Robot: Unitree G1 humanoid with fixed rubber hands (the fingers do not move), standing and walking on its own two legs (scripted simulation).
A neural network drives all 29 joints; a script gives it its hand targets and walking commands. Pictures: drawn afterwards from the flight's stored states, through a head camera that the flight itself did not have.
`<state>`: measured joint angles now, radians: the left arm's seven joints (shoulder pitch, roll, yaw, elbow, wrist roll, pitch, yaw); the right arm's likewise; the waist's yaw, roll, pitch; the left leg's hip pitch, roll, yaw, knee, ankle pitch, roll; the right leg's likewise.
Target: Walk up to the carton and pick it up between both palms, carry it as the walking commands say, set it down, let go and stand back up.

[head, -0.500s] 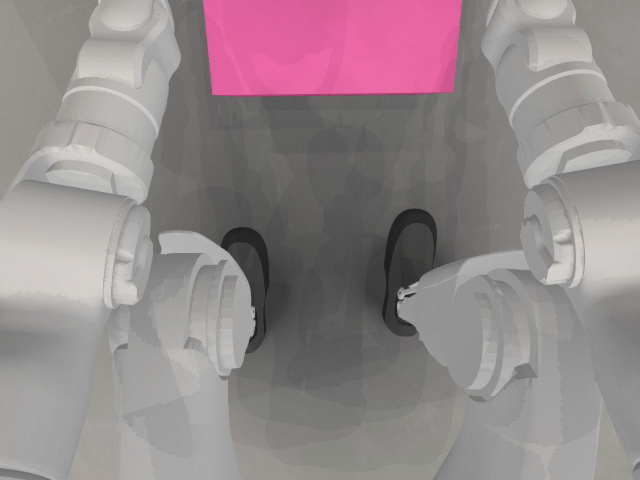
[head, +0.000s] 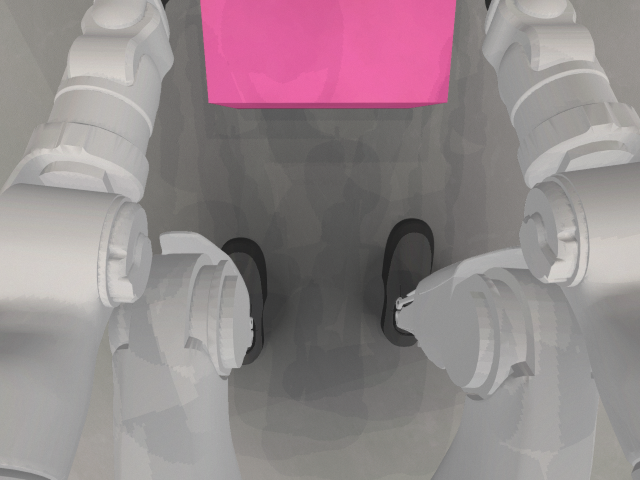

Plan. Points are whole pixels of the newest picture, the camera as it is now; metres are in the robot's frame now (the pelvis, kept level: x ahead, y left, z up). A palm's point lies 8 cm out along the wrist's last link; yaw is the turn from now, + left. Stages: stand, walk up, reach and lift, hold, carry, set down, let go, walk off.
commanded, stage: reach and lift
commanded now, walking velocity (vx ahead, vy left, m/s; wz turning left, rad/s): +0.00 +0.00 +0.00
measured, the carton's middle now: (325, 37) +0.51 +0.00 -0.27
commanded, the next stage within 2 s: none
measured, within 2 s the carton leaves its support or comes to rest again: leaves its support in 0.16 s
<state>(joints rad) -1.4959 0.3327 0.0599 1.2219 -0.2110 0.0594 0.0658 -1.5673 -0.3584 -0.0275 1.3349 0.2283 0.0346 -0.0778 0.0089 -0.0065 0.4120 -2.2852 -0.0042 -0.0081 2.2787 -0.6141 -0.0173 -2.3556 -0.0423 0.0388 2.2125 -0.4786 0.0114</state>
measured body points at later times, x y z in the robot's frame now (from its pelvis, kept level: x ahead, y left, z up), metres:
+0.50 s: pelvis -0.01 +0.00 +0.01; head +0.35 +0.00 +0.28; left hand +0.54 +0.16 -0.15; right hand +0.55 -0.16 -0.15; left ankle +0.10 +0.12 -0.31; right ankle +0.13 -0.13 -0.31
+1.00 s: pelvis +0.00 +0.00 +0.04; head +0.34 +0.00 +0.33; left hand +0.55 +0.17 -0.09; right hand +0.55 -0.15 -0.10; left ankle +0.10 +0.12 -0.31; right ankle +0.13 -0.14 -0.31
